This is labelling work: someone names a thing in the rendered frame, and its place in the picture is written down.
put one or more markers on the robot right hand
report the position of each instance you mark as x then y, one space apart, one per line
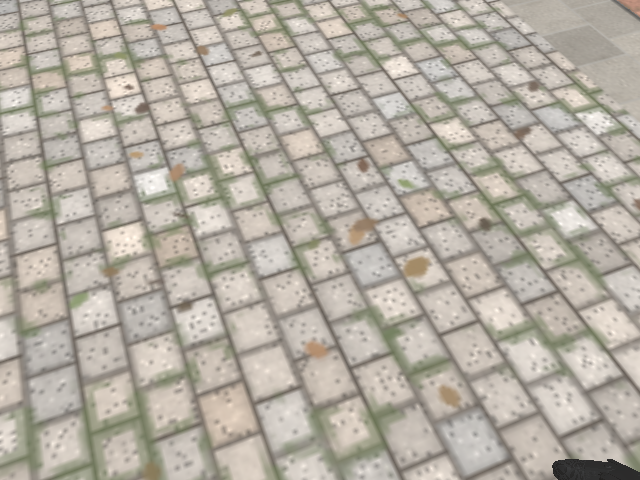
575 469

